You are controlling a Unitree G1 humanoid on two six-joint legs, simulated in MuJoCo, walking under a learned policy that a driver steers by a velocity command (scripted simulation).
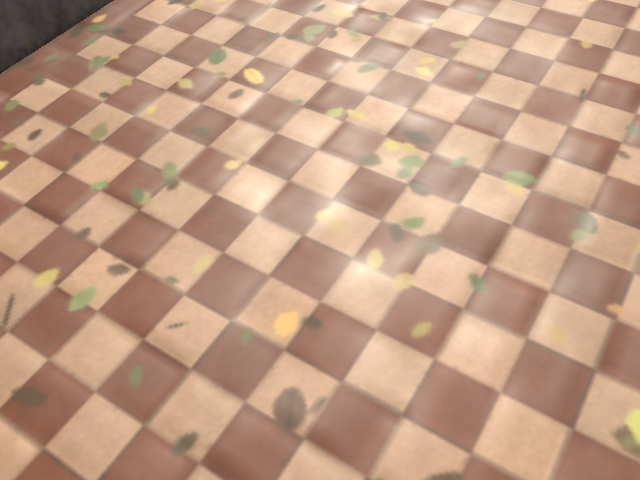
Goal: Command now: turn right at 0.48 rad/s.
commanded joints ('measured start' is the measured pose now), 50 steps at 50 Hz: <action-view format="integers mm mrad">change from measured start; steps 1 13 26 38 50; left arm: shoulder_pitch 68 -30 -16 -96 73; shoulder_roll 253 148 63 46 139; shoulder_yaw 53 17 -3 -13 0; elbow -100 -125 -120 -68 26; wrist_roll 33 4 13 -1 11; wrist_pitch -32 -26 2 -13 -46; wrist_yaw -5 43 31 35 29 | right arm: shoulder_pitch -127 -81 -9 18 -34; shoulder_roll -74 -73 -149 -113 -41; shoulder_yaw -15 -26 -41 -8 17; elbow -141 -92 -96 -71 -78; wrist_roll -17 -1 -32 -11 16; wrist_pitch -13 -28 -66 -34 -80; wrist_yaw -5 14 46 35 47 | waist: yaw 36 10 31 -51 38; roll -366 -148 93 160 -255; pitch -67 -131 -176 -92 100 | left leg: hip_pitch -367 -307 204 154 -199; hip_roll -130 -94 161 111 -98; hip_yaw -92 -200 -423 -327 -58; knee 394 266 -366 -312 82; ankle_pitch -311 11 439 453 -99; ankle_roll -13 -74 95 238 46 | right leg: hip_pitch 192 251 1 14 76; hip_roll -338 -174 47 -21 -271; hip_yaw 684 423 328 21 430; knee -368 -307 26 -11 -470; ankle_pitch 435 335 -118 -139 -502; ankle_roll -281 -172 -4 159 -152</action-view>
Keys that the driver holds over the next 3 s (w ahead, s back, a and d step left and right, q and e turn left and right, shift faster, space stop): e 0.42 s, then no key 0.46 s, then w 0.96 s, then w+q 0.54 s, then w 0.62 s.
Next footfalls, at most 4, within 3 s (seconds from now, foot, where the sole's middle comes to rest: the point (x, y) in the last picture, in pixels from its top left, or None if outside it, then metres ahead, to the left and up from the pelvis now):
0.50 left None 0.11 0.09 -0.76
0.84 right None -0.02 -0.12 -0.76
1.62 right None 0.38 -0.24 -0.76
2.16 left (397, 361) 0.74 -0.09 -0.76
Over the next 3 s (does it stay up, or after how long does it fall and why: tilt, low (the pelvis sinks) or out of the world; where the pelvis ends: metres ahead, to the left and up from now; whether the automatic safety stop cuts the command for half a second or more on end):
stays up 1.01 -0.23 0.03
